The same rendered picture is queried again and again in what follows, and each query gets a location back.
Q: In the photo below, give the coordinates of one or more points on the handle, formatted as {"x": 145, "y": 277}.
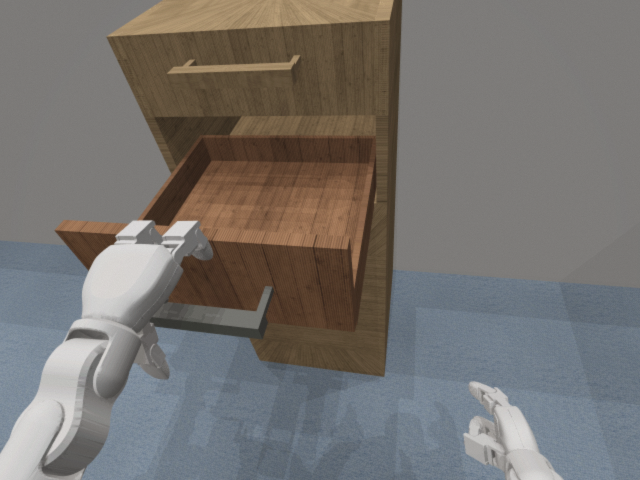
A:
{"x": 233, "y": 76}
{"x": 215, "y": 320}

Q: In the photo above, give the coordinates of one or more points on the drawer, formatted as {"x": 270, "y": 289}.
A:
{"x": 293, "y": 212}

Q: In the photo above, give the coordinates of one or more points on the robot right forearm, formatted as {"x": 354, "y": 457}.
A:
{"x": 525, "y": 464}

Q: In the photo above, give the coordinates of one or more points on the robot left hand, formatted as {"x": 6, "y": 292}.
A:
{"x": 129, "y": 281}

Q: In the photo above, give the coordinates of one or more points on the robot right hand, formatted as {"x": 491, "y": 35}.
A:
{"x": 489, "y": 442}

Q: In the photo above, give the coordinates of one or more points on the cabinet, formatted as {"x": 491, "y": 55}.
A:
{"x": 347, "y": 59}

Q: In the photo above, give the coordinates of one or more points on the robot left forearm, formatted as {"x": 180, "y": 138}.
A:
{"x": 66, "y": 425}

